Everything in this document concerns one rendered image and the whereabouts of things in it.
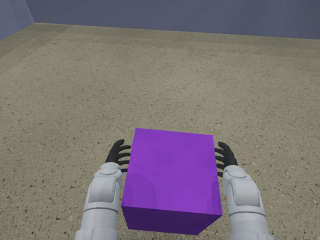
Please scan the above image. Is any right robot hand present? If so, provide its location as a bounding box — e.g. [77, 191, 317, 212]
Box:
[214, 141, 238, 177]

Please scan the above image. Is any robot left forearm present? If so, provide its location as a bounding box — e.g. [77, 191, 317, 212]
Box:
[74, 162, 122, 240]

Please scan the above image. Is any robot right forearm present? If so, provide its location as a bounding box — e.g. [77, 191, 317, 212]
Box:
[222, 165, 275, 240]

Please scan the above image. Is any left robot hand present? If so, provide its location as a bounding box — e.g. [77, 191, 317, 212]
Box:
[105, 139, 131, 173]

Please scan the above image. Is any carton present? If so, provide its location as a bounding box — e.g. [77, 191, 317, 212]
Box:
[121, 128, 223, 236]

